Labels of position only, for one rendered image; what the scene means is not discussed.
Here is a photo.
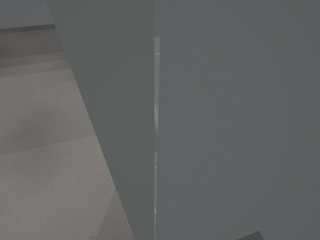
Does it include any fridge door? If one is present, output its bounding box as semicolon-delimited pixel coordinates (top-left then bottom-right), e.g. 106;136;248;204
46;0;155;240

